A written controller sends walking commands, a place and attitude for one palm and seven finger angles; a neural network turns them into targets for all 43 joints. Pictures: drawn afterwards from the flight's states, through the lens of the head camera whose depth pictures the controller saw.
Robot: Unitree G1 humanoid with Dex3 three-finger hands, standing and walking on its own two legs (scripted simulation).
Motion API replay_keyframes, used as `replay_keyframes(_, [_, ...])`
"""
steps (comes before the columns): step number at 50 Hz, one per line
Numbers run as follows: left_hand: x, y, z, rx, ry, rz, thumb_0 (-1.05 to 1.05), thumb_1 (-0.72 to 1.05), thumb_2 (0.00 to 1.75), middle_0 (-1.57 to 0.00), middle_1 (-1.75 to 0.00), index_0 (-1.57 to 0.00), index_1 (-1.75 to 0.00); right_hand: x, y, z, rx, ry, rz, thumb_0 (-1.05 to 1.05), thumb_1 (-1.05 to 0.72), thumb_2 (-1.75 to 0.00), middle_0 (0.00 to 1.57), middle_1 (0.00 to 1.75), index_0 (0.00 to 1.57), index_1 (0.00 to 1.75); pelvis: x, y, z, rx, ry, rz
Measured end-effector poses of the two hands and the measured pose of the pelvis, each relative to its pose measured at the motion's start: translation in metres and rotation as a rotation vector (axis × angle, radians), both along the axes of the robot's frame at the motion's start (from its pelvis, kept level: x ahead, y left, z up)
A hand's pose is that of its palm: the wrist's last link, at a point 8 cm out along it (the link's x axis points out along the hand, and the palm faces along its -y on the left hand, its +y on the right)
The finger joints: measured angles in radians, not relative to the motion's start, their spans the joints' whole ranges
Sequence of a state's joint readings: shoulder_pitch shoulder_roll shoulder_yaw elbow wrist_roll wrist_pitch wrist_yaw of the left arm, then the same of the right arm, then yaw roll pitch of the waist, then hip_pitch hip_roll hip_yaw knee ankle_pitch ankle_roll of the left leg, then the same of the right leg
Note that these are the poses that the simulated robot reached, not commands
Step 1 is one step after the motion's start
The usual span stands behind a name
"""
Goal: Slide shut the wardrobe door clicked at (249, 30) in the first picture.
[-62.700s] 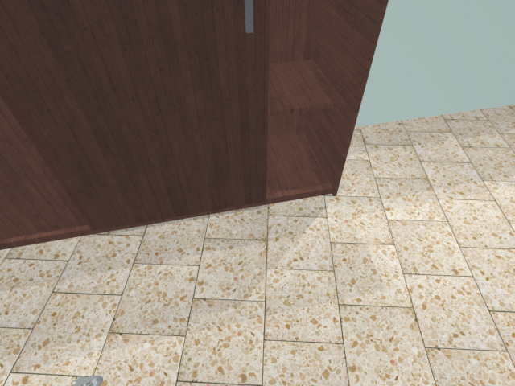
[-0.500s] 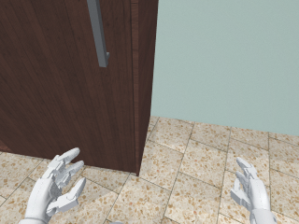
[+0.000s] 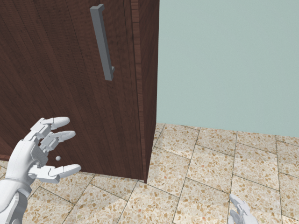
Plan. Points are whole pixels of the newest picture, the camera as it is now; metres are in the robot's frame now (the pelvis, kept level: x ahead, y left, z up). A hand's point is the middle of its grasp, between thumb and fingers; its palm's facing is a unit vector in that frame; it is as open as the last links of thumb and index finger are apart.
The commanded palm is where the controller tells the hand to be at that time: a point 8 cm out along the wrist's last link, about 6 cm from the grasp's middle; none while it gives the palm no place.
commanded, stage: raise the hand with hooked fingers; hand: left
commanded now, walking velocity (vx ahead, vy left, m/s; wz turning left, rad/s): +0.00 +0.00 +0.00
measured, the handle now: (105, 45) +0.52 +0.17 +0.24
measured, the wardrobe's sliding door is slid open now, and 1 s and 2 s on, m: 0.00 0.00 0.00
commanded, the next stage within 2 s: move the hooked fingers beside the handle in 1.16 s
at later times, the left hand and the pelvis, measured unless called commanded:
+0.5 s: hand (28, 112) +0.27 +0.27 +0.23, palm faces +0.05 -0.99 -0.14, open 13.9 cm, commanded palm +0.24 +0.31 +0.24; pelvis +0.01 -0.01 +0.02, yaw +1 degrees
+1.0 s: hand (31, 89) +0.30 +0.27 +0.25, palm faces +0.03 -0.99 -0.13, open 13.9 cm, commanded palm +0.27 +0.31 +0.27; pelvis +0.03 -0.01 +0.02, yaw +0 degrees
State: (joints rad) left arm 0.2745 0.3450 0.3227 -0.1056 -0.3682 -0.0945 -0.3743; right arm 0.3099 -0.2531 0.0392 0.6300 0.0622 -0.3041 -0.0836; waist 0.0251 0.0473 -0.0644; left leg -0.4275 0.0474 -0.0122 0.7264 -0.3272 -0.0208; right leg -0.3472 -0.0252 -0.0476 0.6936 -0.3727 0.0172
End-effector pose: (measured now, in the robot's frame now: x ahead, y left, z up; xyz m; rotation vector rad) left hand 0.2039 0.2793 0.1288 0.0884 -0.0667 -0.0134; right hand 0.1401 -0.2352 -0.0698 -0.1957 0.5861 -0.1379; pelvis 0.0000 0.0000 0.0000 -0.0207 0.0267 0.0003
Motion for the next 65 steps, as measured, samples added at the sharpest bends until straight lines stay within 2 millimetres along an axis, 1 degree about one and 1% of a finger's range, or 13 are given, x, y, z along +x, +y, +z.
replay_keyframes(4, [0.005, 0.006, 0.011, 0.005, -0.009, 0.001, 0.00, -0.09, 0.47, -0.28, -0.94, -0.28, -0.93, 0.015, -0.006, 0.014, -0.032, -0.052, 0.000, 0.01, -0.90, -0.90, 0.20, 0.30, 0.20, 0.30, 0.001, 0.000, 0.004, 0.000, -0.022, 0.004])
replay_keyframes(7, [0.009, 0.012, 0.025, 0.013, -0.032, 0.011, 0.00, -0.16, 0.44, -0.28, -0.98, -0.28, -0.98, 0.029, -0.006, 0.026, -0.040, -0.101, 0.010, 0.01, -0.90, -0.90, 0.20, 0.30, 0.20, 0.30, 0.002, 0.000, 0.007, 0.000, -0.038, 0.007])
replay_keyframes(12, [0.017, 0.022, 0.049, 0.025, -0.067, 0.027, 0.00, -0.28, 0.39, -0.29, -1.06, -0.29, -1.05, 0.051, 0.004, 0.040, -0.023, -0.162, 0.045, 0.01, -0.90, -0.90, 0.20, 0.30, 0.20, 0.30, 0.005, -0.002, 0.011, 0.002, -0.056, 0.011])
replay_keyframes(17, [0.025, 0.030, 0.070, 0.039, -0.064, 0.039, -0.01, -0.39, 0.34, -0.30, -1.13, -0.30, -1.12, 0.064, 0.016, 0.043, 0.011, -0.174, 0.083, 0.01, -0.90, -0.90, 0.20, 0.30, 0.20, 0.30, 0.008, -0.003, 0.014, 0.004, -0.067, 0.014])
replay_keyframes(22, [0.032, 0.035, 0.090, 0.050, -0.070, 0.044, -0.01, -0.45, 0.32, -0.30, -1.17, -0.30, -1.17, 0.070, 0.024, 0.038, 0.038, -0.146, 0.108, 0.01, -0.90, -0.90, 0.20, 0.30, 0.20, 0.30, 0.012, -0.005, 0.017, 0.007, -0.072, 0.018])
replay_keyframes(26, [0.041, 0.041, 0.106, 0.057, -0.071, 0.052, -0.01, -0.48, 0.31, -0.31, -1.19, -0.31, -1.18, 0.069, 0.025, 0.033, 0.050, -0.111, 0.112, 0.01, -0.90, -0.90, 0.20, 0.30, 0.20, 0.30, 0.014, -0.007, 0.018, 0.010, -0.073, 0.021])
replay_keyframes(36, [0.064, 0.051, 0.143, 0.068, -0.085, 0.048, -0.01, -0.50, 0.30, -0.31, -1.20, -0.31, -1.20, 0.067, 0.009, 0.026, 0.044, -0.061, 0.079, 0.01, -0.90, -0.90, 0.20, 0.30, 0.20, 0.30, 0.020, -0.010, 0.020, 0.015, -0.067, 0.016])
replay_keyframes(39, [0.071, 0.050, 0.143, 0.057, -0.067, 0.035, -0.01, -0.50, 0.30, -0.31, -1.20, -0.31, -1.20, 0.068, 0.003, 0.027, 0.045, -0.058, 0.064, 0.01, -0.90, -0.90, 0.20, 0.30, 0.20, 0.30, 0.022, -0.010, 0.020, 0.017, -0.059, 0.012])
replay_keyframes(43, [0.076, 0.046, 0.133, 0.046, -0.028, 0.022, -0.01, -0.50, 0.30, -0.31, -1.20, -0.31, -1.20, 0.069, -0.003, 0.029, 0.040, -0.060, 0.048, 0.01, -0.90, -0.90, 0.20, 0.30, 0.20, 0.30, 0.024, -0.010, 0.020, 0.019, -0.054, 0.005])
replay_keyframes(47, [0.077, 0.041, 0.127, 0.039, -0.042, 0.023, -0.01, -0.50, 0.30, -0.31, -1.20, -0.31, -1.20, 0.072, -0.005, 0.032, 0.030, -0.067, 0.039, 0.01, -0.90, -0.90, 0.20, 0.30, 0.20, 0.30, 0.027, -0.010, 0.020, 0.019, -0.054, 0.000])
replay_keyframes(52, [0.076, 0.041, 0.129, 0.040, -0.071, 0.043, -0.01, -0.50, 0.30, -0.31, -1.20, -0.31, -1.20, 0.076, -0.002, 0.034, 0.029, -0.075, 0.041, 0.01, -0.90, -0.90, 0.20, 0.30, 0.20, 0.30, 0.029, -0.011, 0.020, 0.018, -0.058, 0.001])
replay_keyframes(60, [0.078, 0.042, 0.134, 0.056, -0.052, 0.045, -0.01, -0.50, 0.30, -0.31, -1.20, -0.31, -1.20, 0.082, 0.007, 0.032, 0.051, -0.075, 0.054, 0.01, -0.90, -0.90, 0.20, 0.30, 0.20, 0.30, 0.031, -0.010, 0.020, 0.019, -0.055, 0.005])
replay_keyframes(65, [0.078, 0.045, 0.134, 0.046, -0.045, 0.046, -0.01, -0.50, 0.30, -0.31, -1.20, -0.31, -1.20, 0.082, 0.009, 0.030, 0.060, -0.069, 0.059, 0.01, -0.90, -0.90, 0.20, 0.30, 0.20, 0.30, 0.031, -0.009, 0.020, 0.019, -0.054, 0.005])
